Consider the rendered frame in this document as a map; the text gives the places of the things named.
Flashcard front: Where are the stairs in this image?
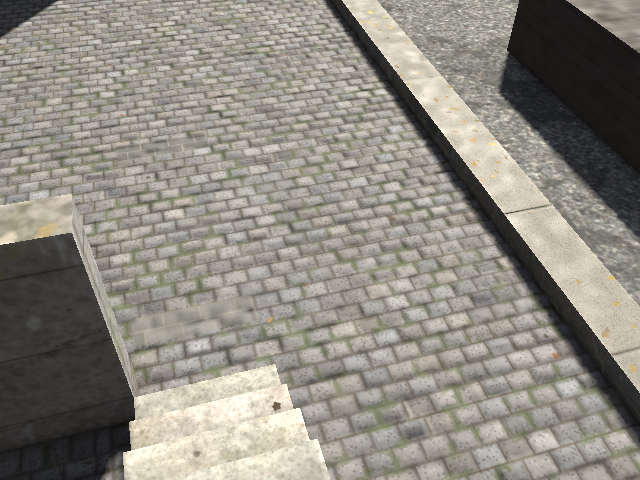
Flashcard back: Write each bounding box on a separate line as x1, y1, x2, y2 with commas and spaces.
123, 364, 330, 480

